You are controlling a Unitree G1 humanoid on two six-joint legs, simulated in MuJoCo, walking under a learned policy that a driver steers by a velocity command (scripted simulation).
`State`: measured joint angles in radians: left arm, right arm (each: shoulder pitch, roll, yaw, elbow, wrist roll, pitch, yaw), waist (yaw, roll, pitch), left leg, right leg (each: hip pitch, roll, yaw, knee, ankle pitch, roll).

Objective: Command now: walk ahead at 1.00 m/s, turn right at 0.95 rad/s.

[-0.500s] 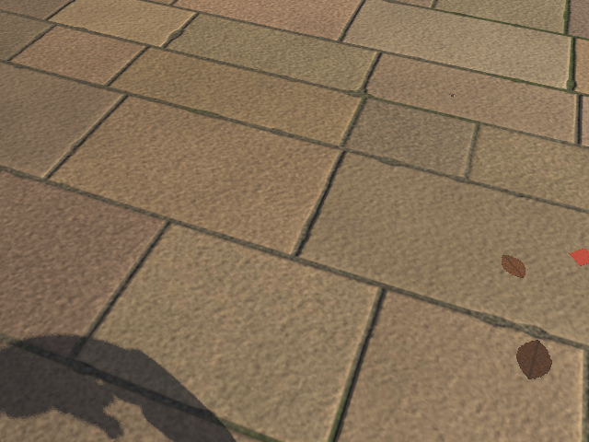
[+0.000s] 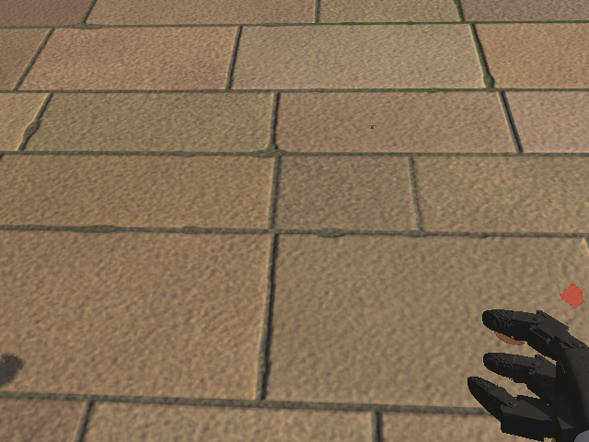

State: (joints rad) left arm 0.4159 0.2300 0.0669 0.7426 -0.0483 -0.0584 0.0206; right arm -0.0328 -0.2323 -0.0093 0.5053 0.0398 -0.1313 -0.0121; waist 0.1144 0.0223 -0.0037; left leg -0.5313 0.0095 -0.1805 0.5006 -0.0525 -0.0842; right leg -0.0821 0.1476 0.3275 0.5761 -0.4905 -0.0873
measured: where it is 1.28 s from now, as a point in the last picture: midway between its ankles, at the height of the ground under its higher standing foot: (368, 413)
